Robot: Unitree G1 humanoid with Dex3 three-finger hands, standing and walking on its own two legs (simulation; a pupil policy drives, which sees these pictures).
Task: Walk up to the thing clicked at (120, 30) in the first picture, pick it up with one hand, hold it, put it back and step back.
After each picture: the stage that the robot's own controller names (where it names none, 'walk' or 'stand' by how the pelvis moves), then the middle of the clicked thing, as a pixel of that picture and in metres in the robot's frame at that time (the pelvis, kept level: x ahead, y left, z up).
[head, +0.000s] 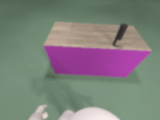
stand; (119, 36) +0.88 -0.28 +0.00
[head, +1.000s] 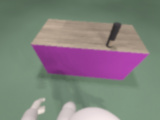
rise first; (112, 36) +0.79 -0.17 +0.03
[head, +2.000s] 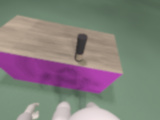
rise first; (80, 49) +0.52 +0.11 +0.03
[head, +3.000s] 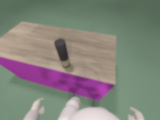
stand; (63, 55) +0.43 +0.23 +0.04
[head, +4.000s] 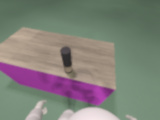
stand; (67, 61) +0.42 +0.19 +0.00
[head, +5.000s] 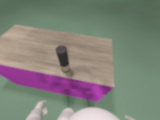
stand; (63, 60) +0.41 +0.21 +0.00
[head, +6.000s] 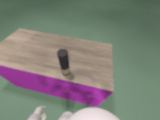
stand; (64, 63) +0.40 +0.20 +0.00
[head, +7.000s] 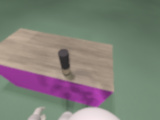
stand; (65, 63) +0.41 +0.20 +0.00
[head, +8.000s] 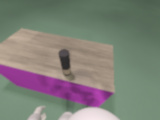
stand; (65, 64) +0.41 +0.20 +0.00
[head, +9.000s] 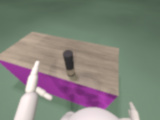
rise first; (69, 64) +0.41 +0.19 +0.00
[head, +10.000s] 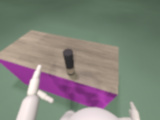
go down; (69, 63) +0.42 +0.19 +0.00
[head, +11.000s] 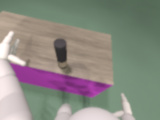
go down; (61, 56) +0.43 +0.18 +0.03
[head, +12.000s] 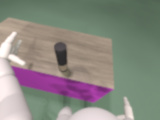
go down; (62, 59) +0.41 +0.19 +0.03
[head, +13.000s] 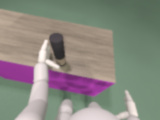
close in; (59, 52) +0.42 +0.19 +0.07
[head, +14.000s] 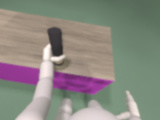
lift; (57, 49) +0.44 +0.19 +0.08
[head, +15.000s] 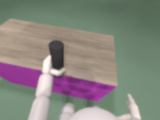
lift; (57, 61) +0.34 +0.19 +0.10
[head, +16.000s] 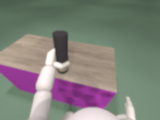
lift; (61, 54) +0.33 +0.18 +0.21
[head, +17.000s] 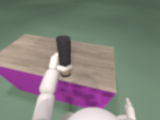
hold; (64, 58) +0.33 +0.16 +0.17
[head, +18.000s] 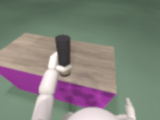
hold; (64, 58) +0.33 +0.16 +0.18
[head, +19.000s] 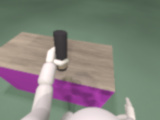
crouch; (61, 53) +0.37 +0.18 +0.17
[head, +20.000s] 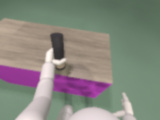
lower; (58, 53) +0.43 +0.19 +0.07
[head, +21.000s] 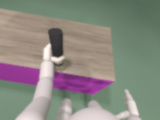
lower; (57, 49) +0.44 +0.19 +0.08
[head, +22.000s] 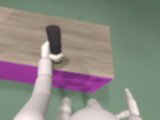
lower; (55, 47) +0.45 +0.20 +0.08
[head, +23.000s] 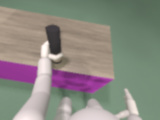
lower; (55, 47) +0.45 +0.20 +0.08
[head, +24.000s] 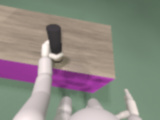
rest; (55, 46) +0.45 +0.20 +0.09
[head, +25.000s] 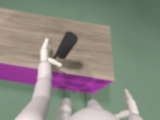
withdraw; (63, 51) +0.43 +0.15 +0.08
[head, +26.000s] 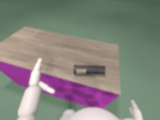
sink last; (89, 69) +0.43 +0.02 -0.05
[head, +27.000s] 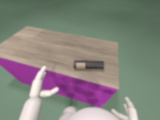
stand; (88, 64) +0.47 +0.03 -0.04
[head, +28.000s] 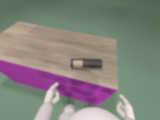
stand; (86, 63) +0.46 +0.04 -0.03
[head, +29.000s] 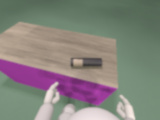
stand; (86, 62) +0.47 +0.04 -0.02
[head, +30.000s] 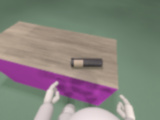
stand; (86, 62) +0.47 +0.04 -0.02
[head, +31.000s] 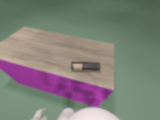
stand; (85, 66) +0.47 +0.05 -0.07
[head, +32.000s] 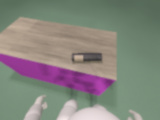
walk; (86, 57) +0.50 +0.04 -0.07
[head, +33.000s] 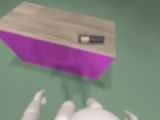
walk; (91, 39) +0.73 +0.02 -0.07
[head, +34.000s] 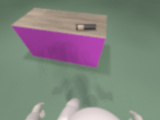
stand; (85, 27) +1.02 +0.14 -0.07
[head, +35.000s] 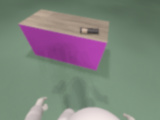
stand; (89, 30) +1.05 +0.07 -0.09
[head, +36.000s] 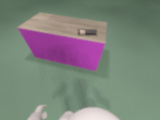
stand; (87, 32) +1.05 +0.08 -0.09
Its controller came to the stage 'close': yes
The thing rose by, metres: 0.20
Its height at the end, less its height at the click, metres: -0.09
